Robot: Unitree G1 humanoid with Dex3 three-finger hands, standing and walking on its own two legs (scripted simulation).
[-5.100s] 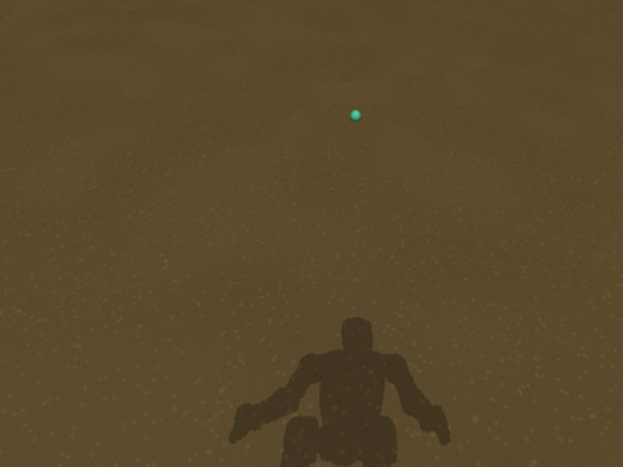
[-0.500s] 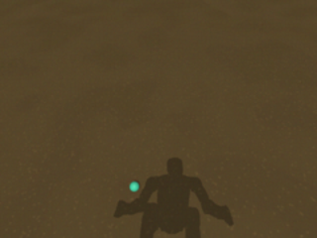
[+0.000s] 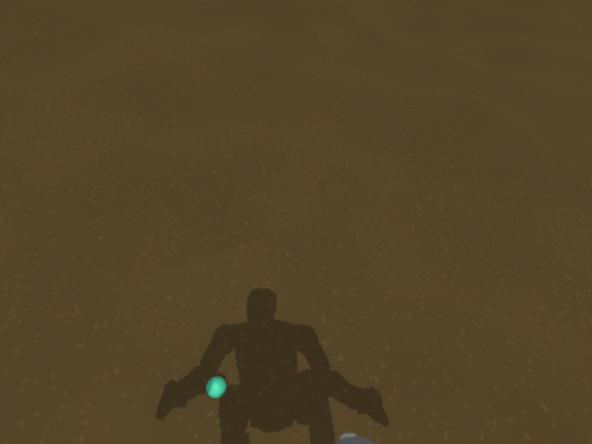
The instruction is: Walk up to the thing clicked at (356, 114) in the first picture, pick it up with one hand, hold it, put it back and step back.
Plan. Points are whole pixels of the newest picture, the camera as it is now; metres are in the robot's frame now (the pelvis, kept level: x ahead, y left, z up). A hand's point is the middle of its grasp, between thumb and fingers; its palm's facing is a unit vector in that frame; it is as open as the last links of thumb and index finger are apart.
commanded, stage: walk up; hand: left
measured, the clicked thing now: (216, 386) +0.46 +0.18 -0.74
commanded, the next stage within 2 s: none
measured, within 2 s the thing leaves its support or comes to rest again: neither
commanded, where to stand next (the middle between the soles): +0.11 -0.05 m, yaw +0 degrees
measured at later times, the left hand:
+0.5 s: hand out of the picture +0.13 +0.24 -0.15, palm faces +0.00 -0.94 -0.35, open 7.4 cm
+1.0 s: hand out of the picture +0.15 +0.24 -0.15, palm faces +0.03 -0.94 -0.33, open 7.4 cm
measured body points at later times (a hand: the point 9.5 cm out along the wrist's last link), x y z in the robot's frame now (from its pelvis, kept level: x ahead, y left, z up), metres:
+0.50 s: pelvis +0.05 -0.02 -0.01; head +0.06 -0.02 +0.44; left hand +0.13 +0.29 -0.13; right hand +0.11 -0.35 -0.13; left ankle +0.08 +0.11 -0.73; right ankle +0.12 -0.14 -0.74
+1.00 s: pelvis +0.09 -0.02 +0.00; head +0.09 -0.02 +0.45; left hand +0.14 +0.29 -0.13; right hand +0.20 -0.31 -0.12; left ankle +0.09 +0.10 -0.74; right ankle +0.11 -0.15 -0.74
